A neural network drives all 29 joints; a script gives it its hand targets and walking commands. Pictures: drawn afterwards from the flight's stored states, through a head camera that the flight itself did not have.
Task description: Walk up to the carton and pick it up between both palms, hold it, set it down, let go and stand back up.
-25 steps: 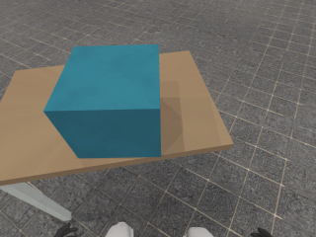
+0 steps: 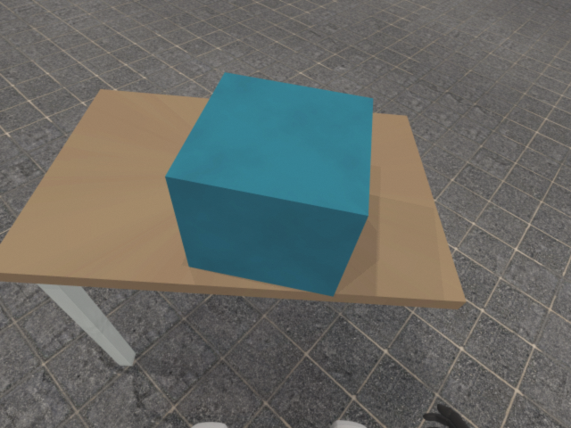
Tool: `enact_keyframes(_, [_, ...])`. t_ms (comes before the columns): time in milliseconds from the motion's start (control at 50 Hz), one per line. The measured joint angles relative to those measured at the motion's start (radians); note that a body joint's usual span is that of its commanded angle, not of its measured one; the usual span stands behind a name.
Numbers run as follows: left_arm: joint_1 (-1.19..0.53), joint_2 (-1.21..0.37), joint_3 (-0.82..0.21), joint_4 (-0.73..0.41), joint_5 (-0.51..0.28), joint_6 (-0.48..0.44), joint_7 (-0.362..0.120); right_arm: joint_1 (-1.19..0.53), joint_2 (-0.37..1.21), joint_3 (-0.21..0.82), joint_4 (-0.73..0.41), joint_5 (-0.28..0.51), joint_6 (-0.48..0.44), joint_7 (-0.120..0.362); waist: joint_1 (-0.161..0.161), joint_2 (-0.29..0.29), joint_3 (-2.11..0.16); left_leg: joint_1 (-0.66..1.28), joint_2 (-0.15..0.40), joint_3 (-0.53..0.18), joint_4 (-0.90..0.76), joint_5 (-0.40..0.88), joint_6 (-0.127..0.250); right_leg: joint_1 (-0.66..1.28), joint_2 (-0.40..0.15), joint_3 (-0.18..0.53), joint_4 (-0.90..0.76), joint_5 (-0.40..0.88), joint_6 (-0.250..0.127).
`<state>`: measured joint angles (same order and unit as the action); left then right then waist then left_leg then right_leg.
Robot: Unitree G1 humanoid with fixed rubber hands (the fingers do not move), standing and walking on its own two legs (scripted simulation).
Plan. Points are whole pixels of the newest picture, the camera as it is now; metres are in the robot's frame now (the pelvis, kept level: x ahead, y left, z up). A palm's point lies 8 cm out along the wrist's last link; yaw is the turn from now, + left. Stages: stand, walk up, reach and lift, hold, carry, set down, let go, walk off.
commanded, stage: walk up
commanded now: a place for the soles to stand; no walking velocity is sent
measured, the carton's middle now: (279, 184) +0.49 +0.02 +0.03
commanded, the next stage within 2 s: none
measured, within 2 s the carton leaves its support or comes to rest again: neither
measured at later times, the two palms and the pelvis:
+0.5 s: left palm out of the picture +0.10 +0.27 -0.08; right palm out of the picture +0.10 -0.23 -0.10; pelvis +0.02 +0.02 +0.02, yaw +2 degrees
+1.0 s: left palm out of the picture +0.10 +0.28 -0.09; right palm out of the picture +0.12 -0.23 -0.10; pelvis +0.05 +0.02 +0.02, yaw +1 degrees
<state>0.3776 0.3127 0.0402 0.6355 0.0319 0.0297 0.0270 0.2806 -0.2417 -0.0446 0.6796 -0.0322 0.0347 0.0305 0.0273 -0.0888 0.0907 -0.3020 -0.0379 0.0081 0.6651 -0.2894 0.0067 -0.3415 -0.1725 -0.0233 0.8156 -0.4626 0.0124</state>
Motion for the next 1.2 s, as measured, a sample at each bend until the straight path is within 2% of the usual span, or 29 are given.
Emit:
enact_keyframes(40, [0.007,-0.017,-0.007,0.012,-0.017,0.024,0.008,0.012,0.0,0.003,-0.007,0.012,-0.003,-0.005,-0.031,0.019,-0.038,-0.008,0.009,-0.03,-0.002,-0.027,0.016,-0.027,0.052,0.005,0.091,-0.115,-0.005])
enact_keyframes(80, [0.005,-0.03,-0.015,0.014,-0.024,0.03,0.01,0.021,-0.002,0.002,-0.012,0.014,0.0,-0.011,-0.045,0.036,-0.053,0.006,0.017,-0.045,-0.042,-0.01,0.025,-0.044,0.087,0.005,0.139,-0.128,-0.003])
enact_keyframes(160, [-0.003,-0.035,-0.023,0.004,-0.017,0.004,0.004,0.026,-0.004,0.006,-0.018,0.011,-0.009,-0.025,-0.059,0.051,-0.043,0.024,0.008,-0.046,-0.103,0.03,0.025,-0.058,0.113,0.008,0.093,-0.073,0.013])
enact_keyframes(240, [-0.012,-0.038,-0.014,-0.003,-0.01,-0.01,-0.002,0.028,-0.004,0.011,-0.004,0.011,0.002,-0.029,-0.063,0.065,-0.03,0.013,-0.009,-0.039,-0.085,0.022,0.029,-0.012,0.131,-0.006,-0.071,0.021,0.019])
enact_keyframes(280, [-0.011,-0.043,-0.011,-0.005,-0.007,-0.017,-0.004,0.028,-0.009,0.015,0.007,0.017,0.01,-0.029,-0.054,0.075,-0.031,-0.001,-0.014,-0.029,-0.045,-0.002,0.026,0.038,0.144,-0.011,-0.194,0.154,0.005])
enact_keyframes(300, [-0.018,-0.055,-0.012,0.003,-0.004,-0.018,-0.003,0.024,-0.016,0.014,0.019,0.022,0.013,-0.028,-0.05,0.102,-0.027,-0.004,-0.002,-0.035,-0.023,-0.015,0.024,0.051,0.159,-0.016,-0.215,0.207,-0.007])
enact_keyframes(340, [-0.019,-0.072,-0.022,0.006,0.001,-0.02,-0.004,0.029,-0.024,0.016,0.033,0.033,0.016,-0.026,-0.045,0.146,-0.038,-0.003,0.019,-0.05,-0.014,-0.018,0.012,0.069,0.18,-0.032,-0.234,0.207,-0.02])
enact_keyframes(440, [-0.021,-0.067,-0.028,0.013,-0.026,-0.017,-0.02,0.032,-0.002,0.035,0.036,0.023,0.0,-0.017,-0.043,0.131,-0.067,0.037,0.005,-0.024,-0.091,0.008,0.016,0.076,0.156,-0.016,-0.242,0.179,-0.017])
enact_keyframes(680, [-0.057,-0.06,-0.042,0.026,-0.026,-0.029,-0.024,0.014,-0.024,0.043,0.051,0.031,-0.028,-0.021,-0.037,0.071,-0.063,0.057,0.012,-0.013,-0.137,0.019,0.014,0.089,0.164,-0.002,-0.285,0.197,-0.017])
enact_keyframes(1040, [0.014,-0.06,-0.025,0.042,-0.01,-0.048,-0.028,0.052,-0.014,0.035,0.027,0.007,-0.037,-0.017,-0.028,0.108,-0.058,0.066,0.018,-0.007,-0.097,-0.043,0.016,0.099,0.173,0.012,-0.255,0.144,-0.018])
enact_keyframes(1200, [-0.002,-0.05,-0.023,0.021,-0.012,-0.034,-0.021,0.033,-0.021,0.032,0.021,0.011,-0.033,-0.024,-0.029,0.092,-0.064,0.083,0.013,0.003,-0.059,-0.085,0.021,0.105,0.168,0.022,-0.201,0.098,-0.013])
